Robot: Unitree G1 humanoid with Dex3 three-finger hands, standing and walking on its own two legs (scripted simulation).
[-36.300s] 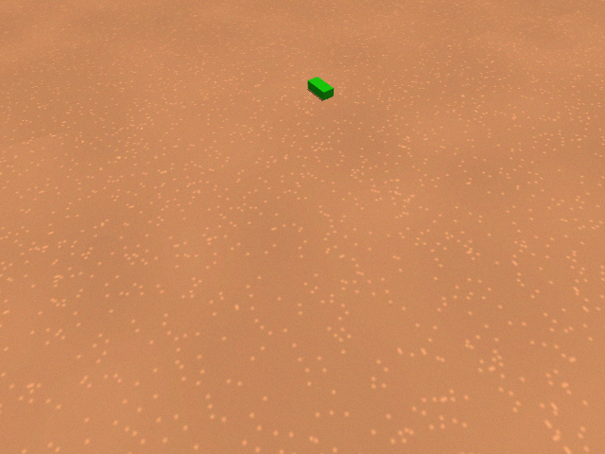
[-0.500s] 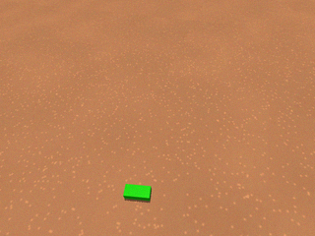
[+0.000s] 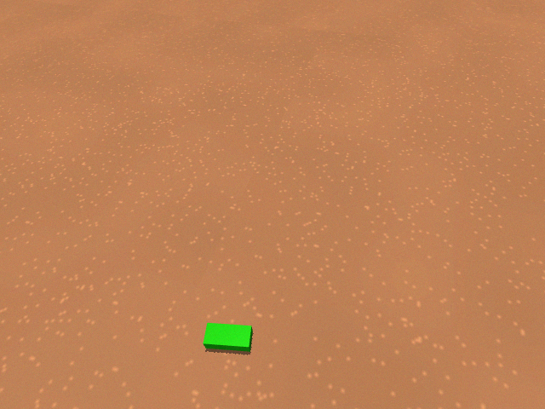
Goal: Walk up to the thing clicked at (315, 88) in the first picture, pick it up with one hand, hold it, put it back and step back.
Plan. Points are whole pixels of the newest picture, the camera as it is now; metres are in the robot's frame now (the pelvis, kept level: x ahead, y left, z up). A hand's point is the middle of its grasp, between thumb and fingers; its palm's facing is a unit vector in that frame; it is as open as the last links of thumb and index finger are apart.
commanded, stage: stand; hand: left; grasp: from above
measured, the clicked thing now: (228, 337) +0.46 +0.21 -0.76
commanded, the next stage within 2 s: step back in 0.98 s
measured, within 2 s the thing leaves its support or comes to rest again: neither
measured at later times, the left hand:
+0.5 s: hand out of the picture +0.08 +0.24 -0.16, palm faces +0.00 -0.94 -0.34, open 7.4 cm
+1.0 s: hand out of the picture +0.08 +0.24 -0.16, palm faces -0.01 -0.94 -0.34, open 7.4 cm
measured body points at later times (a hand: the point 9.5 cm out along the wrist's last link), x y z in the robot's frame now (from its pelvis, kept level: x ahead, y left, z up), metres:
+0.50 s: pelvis +0.01 +0.00 +0.00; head +0.01 -0.01 +0.45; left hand +0.08 +0.29 -0.13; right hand +0.08 -0.30 -0.14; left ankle +0.00 +0.12 -0.75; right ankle +0.00 -0.11 -0.75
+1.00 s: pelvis +0.01 -0.01 +0.00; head +0.01 -0.01 +0.45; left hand +0.08 +0.29 -0.13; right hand +0.07 -0.30 -0.14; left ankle +0.00 +0.12 -0.75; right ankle +0.00 -0.11 -0.75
